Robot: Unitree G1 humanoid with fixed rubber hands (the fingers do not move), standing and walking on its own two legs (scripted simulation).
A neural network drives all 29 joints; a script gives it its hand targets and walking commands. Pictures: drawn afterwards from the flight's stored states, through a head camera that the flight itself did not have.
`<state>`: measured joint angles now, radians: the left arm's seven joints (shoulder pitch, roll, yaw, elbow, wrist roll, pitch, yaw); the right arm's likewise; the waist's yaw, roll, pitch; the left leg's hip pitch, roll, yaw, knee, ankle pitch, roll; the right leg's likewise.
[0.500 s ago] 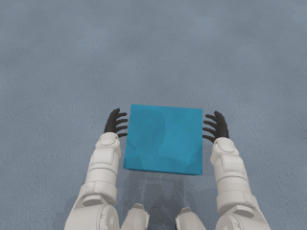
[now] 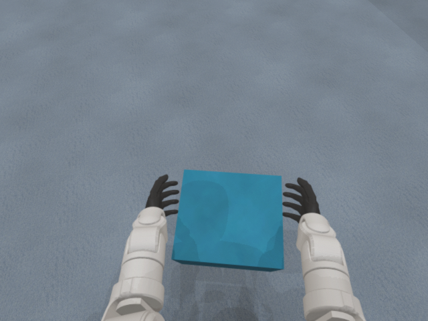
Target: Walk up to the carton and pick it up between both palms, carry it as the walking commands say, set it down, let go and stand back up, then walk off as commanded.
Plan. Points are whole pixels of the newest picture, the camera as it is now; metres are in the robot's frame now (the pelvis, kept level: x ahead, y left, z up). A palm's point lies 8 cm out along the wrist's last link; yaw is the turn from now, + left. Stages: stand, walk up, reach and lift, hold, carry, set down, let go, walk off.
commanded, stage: reach and lift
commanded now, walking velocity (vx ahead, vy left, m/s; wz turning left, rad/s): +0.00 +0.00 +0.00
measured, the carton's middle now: (228, 222) +0.35 +0.00 -0.11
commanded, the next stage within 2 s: hold in 1.62 s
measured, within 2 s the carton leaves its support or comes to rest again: neither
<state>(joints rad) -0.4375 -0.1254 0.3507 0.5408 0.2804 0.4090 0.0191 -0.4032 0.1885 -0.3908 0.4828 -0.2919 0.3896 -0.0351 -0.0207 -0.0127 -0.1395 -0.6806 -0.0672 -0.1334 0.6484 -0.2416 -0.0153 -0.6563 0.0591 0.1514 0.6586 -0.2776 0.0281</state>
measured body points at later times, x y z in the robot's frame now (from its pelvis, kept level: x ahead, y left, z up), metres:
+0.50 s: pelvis +0.02 +0.00 +0.03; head +0.00 +0.00 +0.48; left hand +0.33 +0.14 +0.04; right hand +0.33 -0.17 +0.04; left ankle +0.03 +0.12 -0.72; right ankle +0.02 -0.14 -0.72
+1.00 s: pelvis +0.02 +0.00 +0.03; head -0.04 +0.00 +0.48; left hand +0.32 +0.15 +0.07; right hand +0.32 -0.16 +0.08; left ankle +0.03 +0.12 -0.72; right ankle +0.02 -0.13 -0.72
